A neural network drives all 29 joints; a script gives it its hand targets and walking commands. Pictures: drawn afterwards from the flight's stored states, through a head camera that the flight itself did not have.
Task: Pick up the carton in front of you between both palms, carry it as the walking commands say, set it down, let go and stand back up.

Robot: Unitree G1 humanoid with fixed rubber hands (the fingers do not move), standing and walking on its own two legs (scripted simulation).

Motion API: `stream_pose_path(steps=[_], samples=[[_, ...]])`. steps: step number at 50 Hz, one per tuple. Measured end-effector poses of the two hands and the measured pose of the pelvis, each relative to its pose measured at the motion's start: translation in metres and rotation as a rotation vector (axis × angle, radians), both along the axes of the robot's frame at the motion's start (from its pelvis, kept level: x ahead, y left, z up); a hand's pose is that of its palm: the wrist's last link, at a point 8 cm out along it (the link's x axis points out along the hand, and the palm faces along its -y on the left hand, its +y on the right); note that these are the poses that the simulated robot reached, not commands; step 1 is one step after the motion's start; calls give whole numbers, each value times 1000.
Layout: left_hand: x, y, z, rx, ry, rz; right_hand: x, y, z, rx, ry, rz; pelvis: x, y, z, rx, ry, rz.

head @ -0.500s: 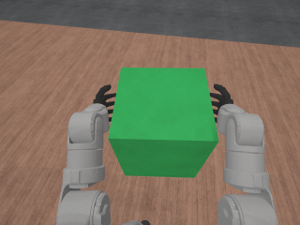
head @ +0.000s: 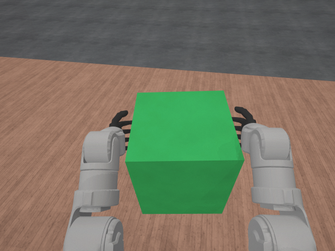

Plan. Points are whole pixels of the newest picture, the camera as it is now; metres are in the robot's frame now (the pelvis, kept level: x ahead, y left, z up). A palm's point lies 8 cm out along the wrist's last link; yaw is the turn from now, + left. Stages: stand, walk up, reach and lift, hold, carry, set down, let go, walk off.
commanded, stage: carry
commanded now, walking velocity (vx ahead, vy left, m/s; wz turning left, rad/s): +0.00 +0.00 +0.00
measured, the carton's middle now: (181, 155) +0.35 +0.00 +0.05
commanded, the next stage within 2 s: none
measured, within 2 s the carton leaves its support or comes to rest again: neither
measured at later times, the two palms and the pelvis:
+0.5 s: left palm (122, 139) +0.33 +0.13 +0.13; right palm (260, 139) +0.33 -0.17 +0.13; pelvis -0.01 -0.01 +0.00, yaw +0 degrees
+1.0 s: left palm (130, 114) +0.44 +0.13 +0.10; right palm (245, 119) +0.43 -0.17 +0.10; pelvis +0.08 +0.00 -0.01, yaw +0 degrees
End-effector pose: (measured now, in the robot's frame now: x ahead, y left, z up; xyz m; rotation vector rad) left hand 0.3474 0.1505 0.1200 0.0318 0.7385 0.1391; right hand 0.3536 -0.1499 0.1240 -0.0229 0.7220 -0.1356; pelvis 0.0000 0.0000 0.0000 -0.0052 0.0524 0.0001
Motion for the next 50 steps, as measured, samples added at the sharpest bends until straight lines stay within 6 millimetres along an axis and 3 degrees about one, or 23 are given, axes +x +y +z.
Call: stream_pose_path(steps=[14,28,33,40,45,50], samples=[[-14,-15,12,10,17,-22,-20,-15,9,-7,17,-6,-9,-10,2,1,-18,-4],[-14,-20,9,12,31,-24,-19,-20,7,-11,31,0,-12,-15,2,3,-13,-6],[-10,-20,8,8,27,-19,-15,-20,7,-10,28,1,-5,-17,0,6,-7,-4],[18,-12,4,6,30,-17,17,-12,5,-18,30,9,27,-11,-4,26,10,-7],[55,-5,-7,2,30,-29,48,-5,-6,-23,31,-1,56,-3,-14,17,32,-12],[95,-17,-16,-2,66,-54,71,-17,-23,-18,67,-31,84,-5,-9,-3,42,-3]])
